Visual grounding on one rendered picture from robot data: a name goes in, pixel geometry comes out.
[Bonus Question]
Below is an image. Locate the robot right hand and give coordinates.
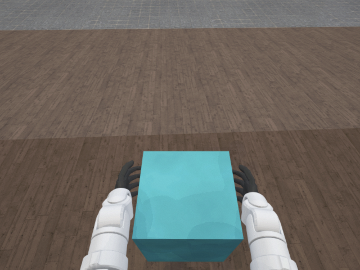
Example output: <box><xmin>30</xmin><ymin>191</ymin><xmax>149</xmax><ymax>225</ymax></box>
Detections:
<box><xmin>232</xmin><ymin>164</ymin><xmax>259</xmax><ymax>203</ymax></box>

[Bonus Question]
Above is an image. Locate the right robot forearm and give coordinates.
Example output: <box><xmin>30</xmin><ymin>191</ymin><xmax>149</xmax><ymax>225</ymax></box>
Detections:
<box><xmin>241</xmin><ymin>192</ymin><xmax>298</xmax><ymax>270</ymax></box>

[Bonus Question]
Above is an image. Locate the robot left hand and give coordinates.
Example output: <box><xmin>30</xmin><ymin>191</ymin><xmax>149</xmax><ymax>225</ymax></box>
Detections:
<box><xmin>115</xmin><ymin>160</ymin><xmax>141</xmax><ymax>197</ymax></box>

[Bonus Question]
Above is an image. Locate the left robot forearm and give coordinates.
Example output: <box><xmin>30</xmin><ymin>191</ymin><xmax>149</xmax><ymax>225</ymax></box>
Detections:
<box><xmin>80</xmin><ymin>188</ymin><xmax>133</xmax><ymax>270</ymax></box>

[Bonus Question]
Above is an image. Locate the carton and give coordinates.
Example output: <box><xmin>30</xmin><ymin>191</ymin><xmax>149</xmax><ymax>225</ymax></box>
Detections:
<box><xmin>132</xmin><ymin>151</ymin><xmax>244</xmax><ymax>262</ymax></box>

